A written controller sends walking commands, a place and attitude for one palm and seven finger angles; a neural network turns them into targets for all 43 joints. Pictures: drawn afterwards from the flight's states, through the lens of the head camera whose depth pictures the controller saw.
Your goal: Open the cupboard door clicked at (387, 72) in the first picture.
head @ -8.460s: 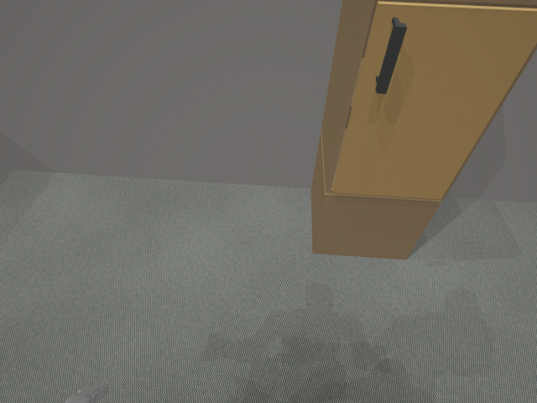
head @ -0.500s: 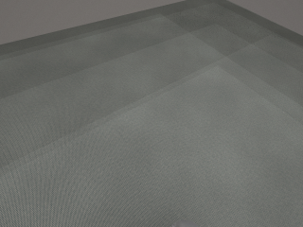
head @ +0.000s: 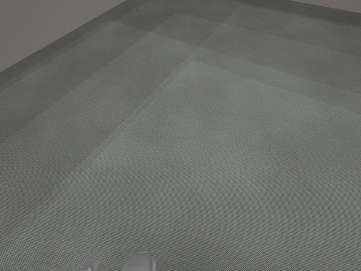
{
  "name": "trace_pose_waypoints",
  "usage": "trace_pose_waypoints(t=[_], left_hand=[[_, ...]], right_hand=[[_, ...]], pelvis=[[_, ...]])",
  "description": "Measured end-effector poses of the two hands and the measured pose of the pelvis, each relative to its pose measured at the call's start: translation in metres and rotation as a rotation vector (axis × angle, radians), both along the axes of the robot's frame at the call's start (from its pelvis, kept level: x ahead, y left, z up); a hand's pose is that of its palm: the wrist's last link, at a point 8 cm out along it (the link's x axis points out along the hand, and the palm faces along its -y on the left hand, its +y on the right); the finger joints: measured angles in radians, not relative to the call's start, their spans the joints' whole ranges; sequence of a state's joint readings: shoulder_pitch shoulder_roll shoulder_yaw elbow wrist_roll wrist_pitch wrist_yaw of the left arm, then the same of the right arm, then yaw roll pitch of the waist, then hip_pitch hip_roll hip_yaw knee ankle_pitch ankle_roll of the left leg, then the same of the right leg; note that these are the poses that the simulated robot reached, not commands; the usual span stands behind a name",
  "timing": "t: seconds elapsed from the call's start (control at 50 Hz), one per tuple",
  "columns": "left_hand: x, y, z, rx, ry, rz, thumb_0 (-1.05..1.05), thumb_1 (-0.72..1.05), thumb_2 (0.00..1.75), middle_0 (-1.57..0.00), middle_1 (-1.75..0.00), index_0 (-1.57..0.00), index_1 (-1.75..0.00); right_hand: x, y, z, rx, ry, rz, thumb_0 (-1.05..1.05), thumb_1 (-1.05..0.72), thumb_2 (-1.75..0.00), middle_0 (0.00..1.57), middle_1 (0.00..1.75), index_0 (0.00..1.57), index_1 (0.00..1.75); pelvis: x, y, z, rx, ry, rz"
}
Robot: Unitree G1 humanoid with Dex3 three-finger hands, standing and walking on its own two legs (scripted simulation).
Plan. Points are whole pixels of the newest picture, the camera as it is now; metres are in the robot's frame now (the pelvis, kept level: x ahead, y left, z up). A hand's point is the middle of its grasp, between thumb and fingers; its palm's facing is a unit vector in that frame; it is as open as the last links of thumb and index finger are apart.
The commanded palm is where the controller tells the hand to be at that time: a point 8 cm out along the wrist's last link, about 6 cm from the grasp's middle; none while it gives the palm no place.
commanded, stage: turn to face it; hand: left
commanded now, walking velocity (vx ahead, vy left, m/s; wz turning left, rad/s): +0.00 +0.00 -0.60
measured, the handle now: out of the picture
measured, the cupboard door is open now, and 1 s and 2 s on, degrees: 0 0 0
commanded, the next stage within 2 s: none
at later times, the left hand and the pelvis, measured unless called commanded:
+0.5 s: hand out of the picture +0.11 +0.25 -0.18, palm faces -0.23 -0.95 -0.21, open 7.4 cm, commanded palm none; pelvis +0.00 +0.06 +0.00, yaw -18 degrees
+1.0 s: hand (150, 254) +0.18 +0.10 -0.15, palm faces -0.57 -0.78 -0.27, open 7.4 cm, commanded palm none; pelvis -0.02 +0.00 +0.00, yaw -36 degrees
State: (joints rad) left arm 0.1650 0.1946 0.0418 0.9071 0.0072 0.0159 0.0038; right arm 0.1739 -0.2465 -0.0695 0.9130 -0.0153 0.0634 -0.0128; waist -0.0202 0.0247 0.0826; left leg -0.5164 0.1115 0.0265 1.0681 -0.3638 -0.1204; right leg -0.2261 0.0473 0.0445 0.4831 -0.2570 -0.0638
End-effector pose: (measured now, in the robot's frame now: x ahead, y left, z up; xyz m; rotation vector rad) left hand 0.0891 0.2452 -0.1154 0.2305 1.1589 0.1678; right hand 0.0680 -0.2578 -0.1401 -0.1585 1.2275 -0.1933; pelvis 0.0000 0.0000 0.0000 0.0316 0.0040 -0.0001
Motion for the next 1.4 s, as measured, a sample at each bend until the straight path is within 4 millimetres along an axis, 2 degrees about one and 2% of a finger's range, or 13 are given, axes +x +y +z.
trace_pose_waypoints(t=[0.12, 0.24, 0.28, 0.36, 0.48, 0.6, 0.74, 0.82, 0.9, 1.0, 1.16, 1.28, 1.4], left_hand=[[-0.014, 0.007, -0.013, -0.026, 0.065, -0.017, 0.01, 0.91, 0.89, -0.21, -0.3, -0.2, -0.3], [-0.02, 0.036, -0.035, -0.045, 0.128, -0.037, 0.01, 0.91, 0.89, -0.21, -0.3, -0.2, -0.3], [-0.015, 0.046, -0.043, -0.051, 0.138, -0.049, 0.01, 0.91, 0.89, -0.2, -0.3, -0.2, -0.3], [-0.002, 0.058, -0.042, -0.052, 0.149, -0.109, 0.01, 0.91, 0.89, -0.2, -0.3, -0.2, -0.3], [0.025, 0.06, -0.031, -0.042, 0.152, -0.2, 0.01, 0.91, 0.9, -0.2, -0.3, -0.2, -0.3], [0.065, 0.028, -0.025, -0.027, 0.126, -0.326, 0.01, 0.91, 0.9, -0.2, -0.3, -0.2, -0.3], [0.118, -0.05, -0.018, -0.005, -0.01, -0.517, 0.01, 0.91, 0.9, -0.2, -0.3, -0.2, -0.3], [0.126, -0.085, -0.005, 0.002, -0.073, -0.577, 0.01, 0.91, 0.89, -0.2, -0.3, -0.2, -0.3], [0.122, -0.1, 0.003, 0.005, -0.058, -0.609, 0.01, 0.91, 0.89, -0.2, -0.3, -0.2, -0.3], [0.113, -0.107, 0.0, -0.003, -0.011, -0.648, 0.01, 0.91, 0.89, -0.2, -0.3, -0.2, -0.3], [0.105, -0.085, -0.019, -0.008, 0.089, -0.671, 0.01, 0.91, 0.89, -0.21, -0.3, -0.2, -0.3], [0.123, -0.059, -0.045, -0.014, 0.149, -0.689, 0.01, 0.91, 0.89, -0.2, -0.3, -0.2, -0.3], [0.149, -0.057, -0.04, -0.017, 0.163, -0.774, 0.01, 0.91, 0.89, -0.2, -0.3, -0.2, -0.3]], right_hand=[[0.02, 0.01, 0.01, -0.02, -0.073, -0.019, 0.01, -0.9, -0.9, 0.2, 0.3, 0.19, 0.3], [0.027, 0.031, 0.022, -0.069, -0.137, -0.051, 0.01, -0.9, -0.9, 0.2, 0.3, 0.2, 0.3], [0.021, 0.038, 0.024, -0.088, -0.145, -0.063, 0.01, -0.9, -0.9, 0.2, 0.3, 0.2, 0.3], [-0.004, 0.05, 0.033, -0.098, -0.118, -0.107, 0.01, -0.9, -0.9, 0.2, 0.3, 0.2, 0.3], [-0.048, 0.06, 0.032, -0.08, -0.071, -0.219, 0.01, -0.9, -0.9, 0.2, 0.3, 0.2, 0.3], [-0.109, 0.062, 0.019, -0.039, 0.008, -0.365, 0.01, -0.9, -0.9, 0.2, 0.3, 0.2, 0.3], [-0.192, 0.047, -0.015, 0.022, 0.107, -0.535, 0.01, -0.9, -0.9, 0.2, 0.3, 0.2, 0.3], [-0.218, 0.037, -0.02, 0.037, 0.158, -0.594, 0.01, -0.9, -0.9, 0.2, 0.3, 0.2, 0.3], [-0.215, 0.026, -0.01, 0.032, 0.114, -0.624, 0.01, -0.91, -0.9, 0.2, 0.3, 0.19, 0.3], [-0.2, 0.014, -0.001, 0.006, 0.034, -0.648, 0.01, -0.9, -0.9, 0.2, 0.3, 0.19, 0.3], [-0.169, 0.011, 0.013, -0.056, -0.051, -0.673, 0.01, -0.9, -0.9, 0.2, 0.3, 0.19, 0.3], [-0.152, 0.028, 0.025, -0.132, -0.102, -0.703, 0.01, -0.9, -0.9, 0.2, 0.3, 0.2, 0.3], [-0.167, 0.064, 0.038, -0.135, -0.072, -0.772, 0.01, -0.9, -0.9, 0.2, 0.3, 0.2, 0.3]], pelvis=[[0.001, 0.011, -0.002, -0.014, 0.005, -0.067], [0.002, 0.036, -0.009, -0.039, 0.021, -0.138], [0.001, 0.043, -0.013, -0.037, 0.018, -0.162], [0.0, 0.052, -0.006, -0.049, 0.007, -0.23], [0.001, 0.058, 0.0, -0.065, 0.015, -0.308], [-0.002, 0.05, -0.001, -0.062, 0.019, -0.393], [-0.013, 0.019, -0.018, -0.028, 0.016, -0.494], [-0.018, 0.008, -0.015, -0.022, 0.01, -0.528], [-0.021, 0.0, -0.005, -0.003, 0.005, -0.58], [-0.022, -0.002, -0.001, -0.002, 0.005, -0.632], [-0.01, 0.012, -0.003, -0.022, 0.018, -0.725], [0.006, 0.032, -0.013, -0.039, 0.028, -0.794], [0.014, 0.044, -0.003, -0.066, 0.023, -0.887]])
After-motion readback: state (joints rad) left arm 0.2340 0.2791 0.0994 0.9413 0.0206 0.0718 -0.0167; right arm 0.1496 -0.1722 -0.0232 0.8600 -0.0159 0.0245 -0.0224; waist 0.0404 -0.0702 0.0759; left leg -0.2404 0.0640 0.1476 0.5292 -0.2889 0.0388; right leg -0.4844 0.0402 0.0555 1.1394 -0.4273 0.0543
